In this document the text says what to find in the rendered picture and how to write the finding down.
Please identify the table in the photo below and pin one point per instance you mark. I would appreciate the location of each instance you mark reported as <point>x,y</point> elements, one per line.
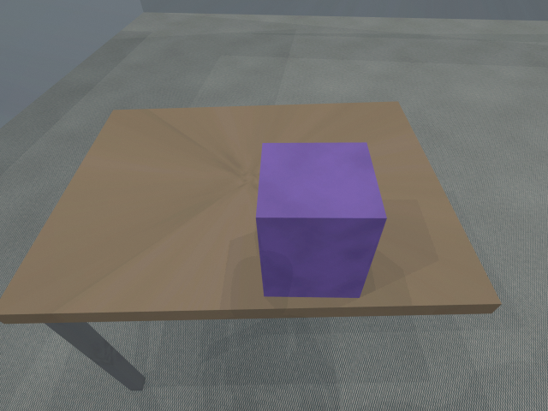
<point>159,223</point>

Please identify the carton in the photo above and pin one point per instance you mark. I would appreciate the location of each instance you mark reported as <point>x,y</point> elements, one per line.
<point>319,218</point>

